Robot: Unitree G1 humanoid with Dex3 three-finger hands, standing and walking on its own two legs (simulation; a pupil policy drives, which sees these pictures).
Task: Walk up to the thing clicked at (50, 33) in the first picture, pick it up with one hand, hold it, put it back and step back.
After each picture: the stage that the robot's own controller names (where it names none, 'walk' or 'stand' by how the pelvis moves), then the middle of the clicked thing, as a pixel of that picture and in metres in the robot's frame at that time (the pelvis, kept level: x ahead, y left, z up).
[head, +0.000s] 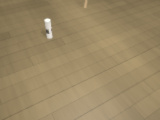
stand; (48, 29) +1.62 +0.39 -0.66
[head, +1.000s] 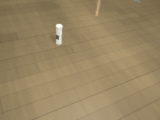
walk; (58, 34) +1.50 +0.18 -0.64
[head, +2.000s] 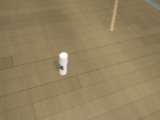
walk; (63, 64) +0.96 +0.12 -0.64
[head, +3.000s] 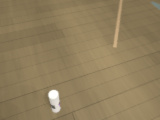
walk; (54, 102) +0.57 +0.17 -0.63
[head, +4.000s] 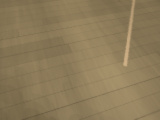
stand; out of the picture +0.37 +0.14 -0.64
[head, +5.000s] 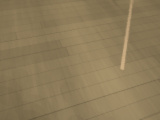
stand; out of the picture +0.37 +0.15 -0.65
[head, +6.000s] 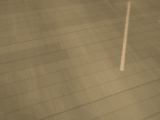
stand; out of the picture +0.36 +0.15 -0.66
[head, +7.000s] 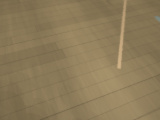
stand; out of the picture +0.36 +0.17 -0.66
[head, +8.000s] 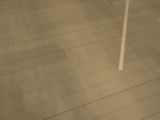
stand; out of the picture +0.35 +0.16 -0.66
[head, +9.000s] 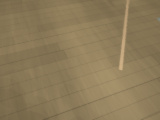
stand; out of the picture +0.35 +0.16 -0.66
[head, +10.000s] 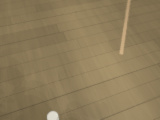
go down; out of the picture +0.38 +0.15 -0.64
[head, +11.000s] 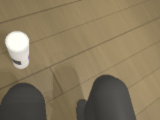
go down; (19, 53) +0.46 +0.17 -0.24
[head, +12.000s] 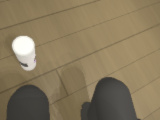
close in; (26, 56) +0.46 +0.15 -0.25
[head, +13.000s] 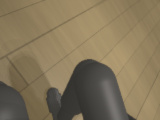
close in; out of the picture +0.46 +0.20 -0.17
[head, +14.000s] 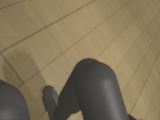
lift; out of the picture +0.44 +0.21 -0.17
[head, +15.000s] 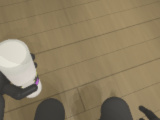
lift; (23, 75) +0.34 +0.17 +0.00
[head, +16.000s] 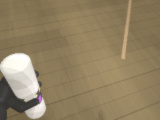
hold; (27, 90) +0.31 +0.17 +0.04
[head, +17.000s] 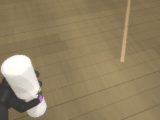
hold; (28, 91) +0.31 +0.17 +0.05
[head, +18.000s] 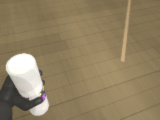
crouch; (31, 89) +0.31 +0.16 +0.05
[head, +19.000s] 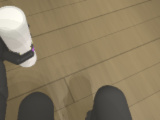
crouch; (20, 43) +0.46 +0.15 -0.04
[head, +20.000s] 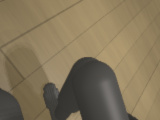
lower; out of the picture +0.47 +0.23 -0.18
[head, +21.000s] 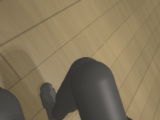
lower; out of the picture +0.47 +0.22 -0.18
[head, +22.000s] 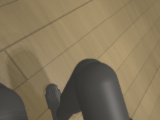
lower; out of the picture +0.46 +0.21 -0.17
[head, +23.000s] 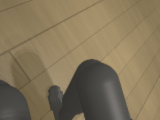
lower; out of the picture +0.46 +0.22 -0.16
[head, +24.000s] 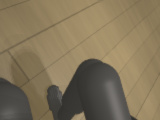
loosen; out of the picture +0.43 +0.19 -0.18
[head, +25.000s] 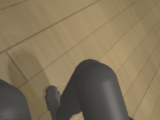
withdraw; out of the picture +0.44 +0.19 -0.18
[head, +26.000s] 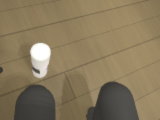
walk; (40, 63) +0.45 +0.14 -0.25
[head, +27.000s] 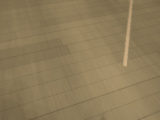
stand; out of the picture +0.35 +0.12 -0.59
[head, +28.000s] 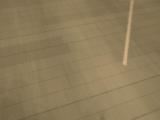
stand; out of the picture +0.37 +0.13 -0.60
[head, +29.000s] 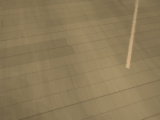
stand; out of the picture +0.37 +0.12 -0.62
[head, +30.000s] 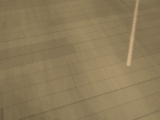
walk; out of the picture +0.38 +0.12 -0.65
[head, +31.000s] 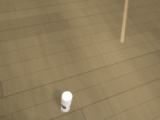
walk; (66, 102) +0.49 +0.04 -0.64
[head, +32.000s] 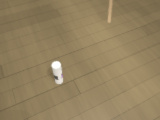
walk; (57, 73) +0.74 +0.20 -0.62
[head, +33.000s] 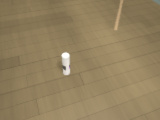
stand; (66, 64) +0.99 +0.16 -0.64
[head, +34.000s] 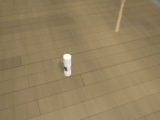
stand; (67, 65) +0.99 +0.13 -0.66
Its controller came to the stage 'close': yes
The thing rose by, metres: 0.70
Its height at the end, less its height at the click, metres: +0.00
